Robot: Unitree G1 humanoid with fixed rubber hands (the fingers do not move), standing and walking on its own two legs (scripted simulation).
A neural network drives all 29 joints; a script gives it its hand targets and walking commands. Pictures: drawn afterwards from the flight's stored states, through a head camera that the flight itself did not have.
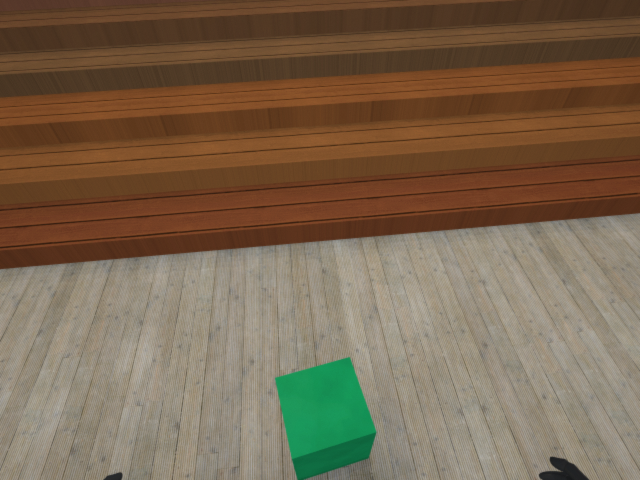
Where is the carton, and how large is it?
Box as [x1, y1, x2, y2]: [275, 357, 375, 479]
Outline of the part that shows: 349,357 275,378 290,452 298,479 303,479 368,457 375,435 375,429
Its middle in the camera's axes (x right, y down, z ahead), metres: +0.01 +0.50 +1.07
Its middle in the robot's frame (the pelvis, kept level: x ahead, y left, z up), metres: +0.40 +0.01 -0.66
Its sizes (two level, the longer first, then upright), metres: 0.210 0.200 0.250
